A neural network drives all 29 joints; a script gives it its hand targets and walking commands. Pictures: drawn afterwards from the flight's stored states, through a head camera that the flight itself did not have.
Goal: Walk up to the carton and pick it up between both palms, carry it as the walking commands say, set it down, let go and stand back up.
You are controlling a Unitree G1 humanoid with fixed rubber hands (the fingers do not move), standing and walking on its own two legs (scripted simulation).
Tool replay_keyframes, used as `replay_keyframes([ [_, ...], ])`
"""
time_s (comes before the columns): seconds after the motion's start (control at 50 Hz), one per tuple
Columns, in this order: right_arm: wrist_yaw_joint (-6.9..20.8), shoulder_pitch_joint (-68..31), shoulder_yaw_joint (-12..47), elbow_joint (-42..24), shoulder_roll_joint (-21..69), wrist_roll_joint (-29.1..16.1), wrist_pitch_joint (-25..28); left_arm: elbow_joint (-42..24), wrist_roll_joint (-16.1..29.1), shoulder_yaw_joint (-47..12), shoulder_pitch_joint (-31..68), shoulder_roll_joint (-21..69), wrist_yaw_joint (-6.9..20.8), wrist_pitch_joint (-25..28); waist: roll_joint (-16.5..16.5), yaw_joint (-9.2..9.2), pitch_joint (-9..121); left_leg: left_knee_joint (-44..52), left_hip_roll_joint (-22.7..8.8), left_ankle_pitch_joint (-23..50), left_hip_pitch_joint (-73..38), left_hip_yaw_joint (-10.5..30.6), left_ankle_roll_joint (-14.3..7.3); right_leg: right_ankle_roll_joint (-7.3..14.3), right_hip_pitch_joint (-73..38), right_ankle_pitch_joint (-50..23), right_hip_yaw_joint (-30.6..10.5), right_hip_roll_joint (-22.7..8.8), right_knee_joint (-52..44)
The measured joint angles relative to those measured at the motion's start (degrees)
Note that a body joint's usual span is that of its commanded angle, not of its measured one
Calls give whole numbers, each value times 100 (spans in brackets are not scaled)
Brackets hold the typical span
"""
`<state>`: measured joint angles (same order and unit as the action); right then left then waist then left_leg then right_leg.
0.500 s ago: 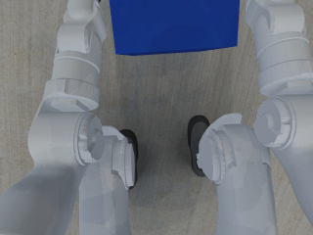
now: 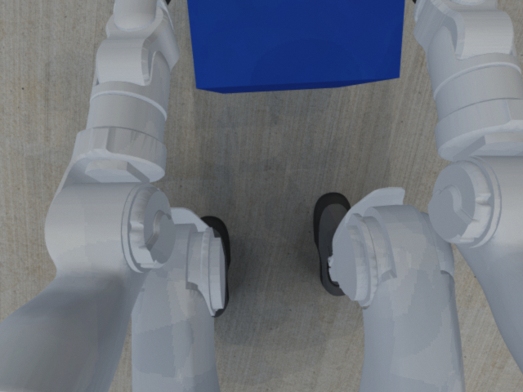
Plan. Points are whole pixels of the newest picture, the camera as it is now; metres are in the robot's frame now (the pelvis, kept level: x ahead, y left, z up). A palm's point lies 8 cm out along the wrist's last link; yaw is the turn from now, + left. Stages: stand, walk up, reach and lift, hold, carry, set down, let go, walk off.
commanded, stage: set down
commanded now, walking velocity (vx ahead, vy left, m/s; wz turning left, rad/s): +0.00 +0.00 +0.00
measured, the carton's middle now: (284, 0) +0.55 -0.06 -0.24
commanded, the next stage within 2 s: none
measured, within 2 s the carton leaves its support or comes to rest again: neither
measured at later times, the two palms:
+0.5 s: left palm out of the picture +0.56 +0.09 -0.17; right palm out of the picture +0.54 -0.21 -0.17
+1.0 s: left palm out of the picture +0.56 +0.13 -0.16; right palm out of the picture +0.54 -0.24 -0.15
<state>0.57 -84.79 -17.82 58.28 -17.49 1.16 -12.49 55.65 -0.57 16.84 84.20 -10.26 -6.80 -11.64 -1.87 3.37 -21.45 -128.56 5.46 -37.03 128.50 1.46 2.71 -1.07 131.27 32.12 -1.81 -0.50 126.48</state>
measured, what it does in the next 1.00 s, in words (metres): stands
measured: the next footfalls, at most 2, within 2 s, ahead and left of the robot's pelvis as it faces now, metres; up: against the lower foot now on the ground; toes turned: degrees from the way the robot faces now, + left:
none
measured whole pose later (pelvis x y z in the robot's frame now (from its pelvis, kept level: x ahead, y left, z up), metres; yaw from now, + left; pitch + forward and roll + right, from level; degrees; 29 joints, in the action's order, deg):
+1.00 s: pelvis -0.01 +0.00 +0.01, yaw +0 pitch +36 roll +0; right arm -3.4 -88.0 -9.2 69.7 -25.3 -10.3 -2.9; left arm 64.3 11.7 4.3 87.6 -19.9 -8.0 -5.1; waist -1.4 2.8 -22.6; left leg -127.1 5.2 -35.5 127.8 1.6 3.0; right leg -1.2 130.5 30.4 -1.7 -0.1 124.7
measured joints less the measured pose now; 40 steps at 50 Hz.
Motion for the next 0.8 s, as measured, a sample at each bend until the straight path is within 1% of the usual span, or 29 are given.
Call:
replay_keyframes([
  [0.2, 47, -37, -67, 48, 6, 75, 46, 23, -92, 74, 26, -14, 97, 27, 7, -3, -44, -43, 2, -44, -24, 16, 14, 7, -19, 37, 14, 3, 41],
  [0.36, 46, -36, -89, 112, 6, 82, 142, 75, -81, 25, 23, -34, 108, 111, 10, -4, -57, -71, 2, -67, -32, 14, 12, -8, -30, 59, 9, 8, 64],
  [0.46, 34, -59, -97, 203, -3, 68, 276, 147, -50, -51, 38, -73, 105, 229, 14, 2, -105, -81, 4, -67, -56, 9, 14, -22, -57, 60, 2, 11, 73],
  [0.54, -8, -114, -73, 343, -31, 19, 494, 231, -20, -189, 84, -139, 89, 385, 20, -2, -216, -80, 0, -64, -116, 8, 24, -33, -115, 54, -2, 17, 70],
  [0.6, -172, -123, 130, 477, -117, -156, 708, 294, 134, -468, 93, -246, -1, 519, 14, -36, -333, -63, -16, -67, -195, 8, 29, -43, -185, 42, -4, 34, 47],
  [0.68, -434, -104, 463, 638, -298, -556, 867, 421, 654, -883, 115, -525, -182, 599, 9, -57, -421, -5, -28, -33, -244, 11, 27, -44, -233, 0, -1, 45, -16],
  [0.74, -506, -142, 697, 780, -486, -848, 919, 593, 1001, -1119, 211, -723, -229, 621, 6, -60, -410, 39, -16, 25, -216, 15, 31, -34, -214, -45, 3, 34, -57],
  [0.8, -501, -213, 855, 943, -651, -1053, 944, 762, 1203, -1259, 311, -863, -215, 638, 16, -63, -344, 70, -5, 82, -162, 21, 36, -22, -167, -91, 9, 23, -85],
])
